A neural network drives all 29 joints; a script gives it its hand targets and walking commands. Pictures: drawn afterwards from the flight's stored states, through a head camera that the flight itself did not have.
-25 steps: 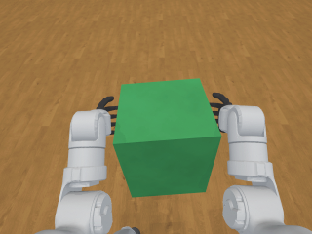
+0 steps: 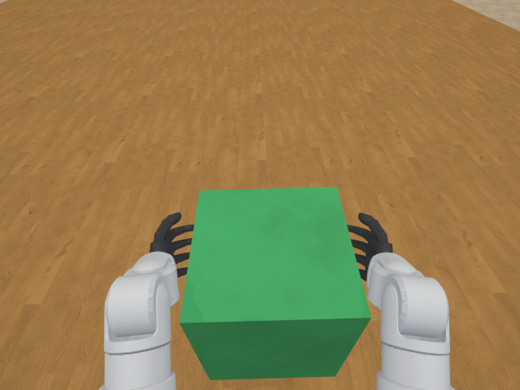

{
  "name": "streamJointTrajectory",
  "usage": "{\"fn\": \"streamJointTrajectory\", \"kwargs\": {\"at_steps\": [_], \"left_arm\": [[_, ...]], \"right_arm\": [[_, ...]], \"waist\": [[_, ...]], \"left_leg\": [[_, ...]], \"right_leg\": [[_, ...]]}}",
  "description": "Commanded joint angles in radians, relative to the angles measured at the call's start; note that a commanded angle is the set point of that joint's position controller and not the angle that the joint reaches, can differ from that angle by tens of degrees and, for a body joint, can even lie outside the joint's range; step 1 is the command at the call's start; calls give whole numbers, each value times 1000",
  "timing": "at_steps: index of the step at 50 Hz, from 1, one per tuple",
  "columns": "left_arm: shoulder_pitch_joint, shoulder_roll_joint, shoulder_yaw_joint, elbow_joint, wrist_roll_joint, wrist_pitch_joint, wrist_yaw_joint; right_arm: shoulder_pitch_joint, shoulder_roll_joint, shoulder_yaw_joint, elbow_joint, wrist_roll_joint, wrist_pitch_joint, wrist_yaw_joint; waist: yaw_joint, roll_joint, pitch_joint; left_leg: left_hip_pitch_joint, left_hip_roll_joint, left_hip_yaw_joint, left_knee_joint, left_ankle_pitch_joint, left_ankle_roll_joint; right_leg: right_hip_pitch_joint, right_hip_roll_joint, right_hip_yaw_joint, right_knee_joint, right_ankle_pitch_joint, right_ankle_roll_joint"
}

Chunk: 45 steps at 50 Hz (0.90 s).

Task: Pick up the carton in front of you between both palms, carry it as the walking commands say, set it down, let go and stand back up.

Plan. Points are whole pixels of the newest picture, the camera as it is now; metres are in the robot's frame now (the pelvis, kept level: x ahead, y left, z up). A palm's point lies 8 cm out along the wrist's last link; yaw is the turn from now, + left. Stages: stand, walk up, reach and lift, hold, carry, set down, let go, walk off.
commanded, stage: carry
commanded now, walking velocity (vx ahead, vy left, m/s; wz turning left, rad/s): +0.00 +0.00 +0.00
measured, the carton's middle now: (270, 287) +0.28 +0.00 +0.03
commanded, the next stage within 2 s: hold in 1.72 s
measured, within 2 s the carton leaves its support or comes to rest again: neither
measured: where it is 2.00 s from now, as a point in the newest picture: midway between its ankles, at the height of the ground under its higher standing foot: outside the picture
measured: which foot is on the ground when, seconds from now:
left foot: down 0.00-0.00, up 0.02-0.24, down 0.26-1.00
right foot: down 0.00-1.00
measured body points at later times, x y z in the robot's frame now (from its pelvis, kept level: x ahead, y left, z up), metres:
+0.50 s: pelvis +0.14 +0.02 +0.01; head +0.09 +0.02 +0.46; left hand +0.41 +0.17 +0.10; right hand +0.42 -0.13 +0.10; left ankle +0.13 +0.11 -0.72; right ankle +0.13 -0.09 -0.72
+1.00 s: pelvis +0.13 +0.02 +0.01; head +0.09 +0.03 +0.46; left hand +0.43 +0.18 +0.05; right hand +0.43 -0.12 +0.05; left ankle +0.13 +0.11 -0.72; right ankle +0.13 -0.09 -0.72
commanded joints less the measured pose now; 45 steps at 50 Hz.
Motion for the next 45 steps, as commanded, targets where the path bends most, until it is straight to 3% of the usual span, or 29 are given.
{"fn": "streamJointTrajectory", "kwargs": {"at_steps": [1,2,4,5,7,9,11,13,14,15,16,19,23,28,37,45], "left_arm": [[-418,-809,-653,50,-373,17,-258],[-386,-834,-646,66,-384,9,-259],[-426,-903,-662,29,-399,-7,-262],[-451,-935,-670,14,-407,-15,-264],[-468,-964,-686,-11,-420,-30,-270],[-467,-952,-699,-27,-427,-39,-273],[-467,-930,-710,-40,-434,-41,-274],[-452,-903,-708,-34,-427,-35,-274],[-449,-887,-703,-27,-417,-28,-274],[-455,-882,-707,-19,-415,-16,-273],[-455,-874,-706,-6,-413,-7,-272],[-431,-862,-701,39,-401,4,-268],[-445,-886,-704,64,-389,-14,-266],[-453,-909,-708,91,-369,-70,-268],[-428,-872,-650,173,-286,-239,-272],[-428,-823,-511,337,-168,-399,-271]], "right_arm": [[-480,854,705,-10,405,40,252],[-476,856,710,-4,407,41,256],[-517,916,722,-8,422,23,263],[-530,940,727,-15,426,12,264],[-522,964,739,-28,423,-8,257],[-500,969,748,-36,413,-21,249],[-467,951,741,-42,401,-24,244],[-451,919,727,-47,395,-14,242],[-446,907,718,-35,390,-7,243],[-448,895,705,-14,378,-1,244],[-430,890,694,10,373,5,247],[-380,879,675,73,362,13,254],[-410,903,684,93,367,-6,259],[-445,919,703,97,364,-59,263],[-428,879,650,172,281,-225,268],[-422,829,509,338,155,-386,265]], "waist": [[40,-265,-308],[31,-262,-316],[24,-158,-289],[19,-126,-266],[16,-136,-272],[18,-147,-295],[12,-123,-291],[12,-91,-248],[10,-58,-210],[16,5,-166],[15,42,-147],[11,40,-180],[14,30,-202],[12,12,-223],[10,-1,-218],[10,-7,-170]], "left_leg": [[-518,-44,2,464,19,-40],[-542,-47,-77,557,-124,-27],[-506,3,-150,498,-141,13],[-457,23,-153,375,-117,21],[-339,-9,-101,216,-34,22],[-265,-18,-65,129,73,24],[-178,-8,-31,6,244,24],[-97,36,-41,-77,377,16],[-124,95,-95,-100,368,18],[-163,131,-131,-79,419,27],[-188,135,-132,-64,475,38],[-185,120,-122,-7,680,52],[-163,113,-115,35,811,54],[-157,105,-111,61,800,59],[-158,96,-115,48,678,68],[-187,91,-121,-1,518,74]], "right_leg": [[790,-355,432,18,559,-151],[710,-383,522,-59,481,-198],[567,-350,413,-121,329,-163],[487,-322,340,-146,271,-129],[405,-265,236,-171,151,-98],[376,-247,188,-167,57,-92],[311,-220,138,-140,-68,-71],[213,-185,123,-122,-256,-24],[201,-167,107,-104,-289,5],[206,-129,97,-76,-199,28],[231,-129,103,-44,-119,34],[278,-136,112,57,95,30],[275,-129,108,97,145,35],[285,-128,108,116,153,31],[278,-130,121,99,71,26],[252,-136,133,49,-43,23]]}}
